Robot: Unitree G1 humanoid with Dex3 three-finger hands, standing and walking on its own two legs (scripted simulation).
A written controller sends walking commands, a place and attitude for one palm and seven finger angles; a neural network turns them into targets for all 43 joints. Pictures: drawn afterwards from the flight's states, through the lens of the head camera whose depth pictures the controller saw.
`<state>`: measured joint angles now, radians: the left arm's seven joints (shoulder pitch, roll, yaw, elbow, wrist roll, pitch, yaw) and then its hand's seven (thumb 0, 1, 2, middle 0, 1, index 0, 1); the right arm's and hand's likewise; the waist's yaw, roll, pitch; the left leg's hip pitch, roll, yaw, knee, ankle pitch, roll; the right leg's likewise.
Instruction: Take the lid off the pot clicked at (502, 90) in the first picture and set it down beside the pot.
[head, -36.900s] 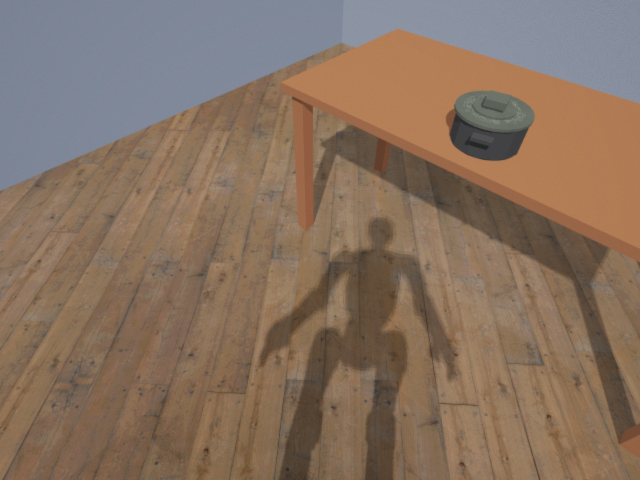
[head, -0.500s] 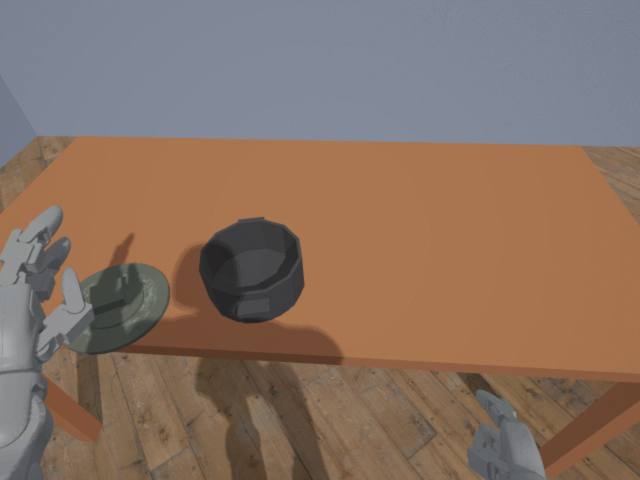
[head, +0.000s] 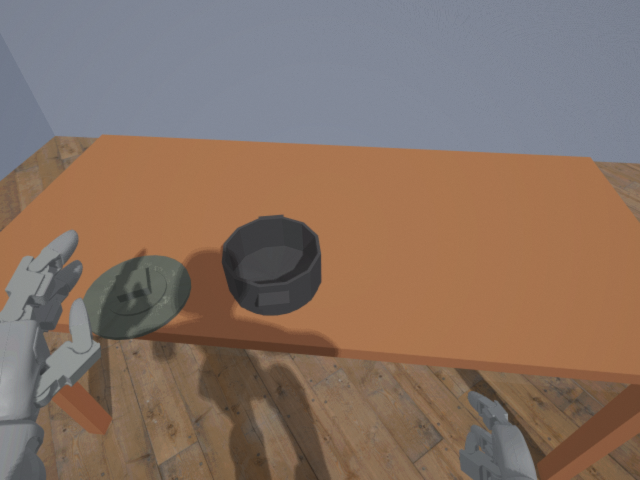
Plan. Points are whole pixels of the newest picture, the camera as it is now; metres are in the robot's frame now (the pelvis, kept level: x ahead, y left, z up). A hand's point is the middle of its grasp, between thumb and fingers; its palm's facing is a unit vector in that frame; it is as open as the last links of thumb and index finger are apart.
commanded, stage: step back with the hand held close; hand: left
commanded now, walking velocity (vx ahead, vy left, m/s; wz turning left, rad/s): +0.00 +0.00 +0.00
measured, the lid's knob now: (133, 284) +0.43 +0.41 -0.07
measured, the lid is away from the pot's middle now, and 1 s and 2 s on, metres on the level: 0.26 0.26 0.26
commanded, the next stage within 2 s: stop stepping back and stand still in 1.42 s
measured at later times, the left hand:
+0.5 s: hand (74, 369) +0.17 +0.26 +0.14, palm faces +0.21 -0.86 -0.47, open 7.4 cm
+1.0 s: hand (7, 418) +0.12 +0.28 +0.15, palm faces +0.33 -0.86 -0.39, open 7.4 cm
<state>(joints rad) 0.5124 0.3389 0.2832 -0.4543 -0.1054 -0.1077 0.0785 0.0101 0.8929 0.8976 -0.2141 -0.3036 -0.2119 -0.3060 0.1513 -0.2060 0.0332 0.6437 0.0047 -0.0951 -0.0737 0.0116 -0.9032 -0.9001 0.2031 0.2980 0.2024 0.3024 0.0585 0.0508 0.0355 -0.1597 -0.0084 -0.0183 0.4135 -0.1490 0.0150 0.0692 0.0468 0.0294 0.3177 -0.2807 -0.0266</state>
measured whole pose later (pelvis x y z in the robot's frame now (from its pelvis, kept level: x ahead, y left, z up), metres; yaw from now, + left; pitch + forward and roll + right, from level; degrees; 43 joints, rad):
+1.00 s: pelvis -0.09 +0.05 -0.02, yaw +0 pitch -1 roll -3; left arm 0.57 0.39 0.38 -0.63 -0.06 -0.21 0.11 0.01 0.89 0.90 -0.22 -0.30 -0.21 -0.31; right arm 0.20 -0.19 -0.01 0.56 0.00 -0.10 -0.06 0.01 -0.90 -0.90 0.20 0.30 0.20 0.30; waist 0.00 -0.03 0.06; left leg -0.43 0.00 0.02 0.63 -0.19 0.06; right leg -0.34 0.02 0.01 0.74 -0.43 0.01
